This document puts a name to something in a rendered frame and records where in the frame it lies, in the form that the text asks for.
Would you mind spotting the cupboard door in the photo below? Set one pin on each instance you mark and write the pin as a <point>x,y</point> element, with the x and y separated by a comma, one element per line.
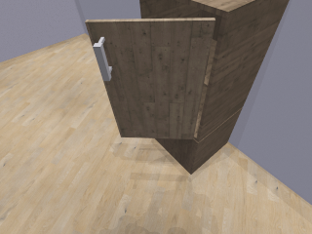
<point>158,73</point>

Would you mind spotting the handle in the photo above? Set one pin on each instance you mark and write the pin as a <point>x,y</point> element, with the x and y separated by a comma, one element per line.
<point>104,68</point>

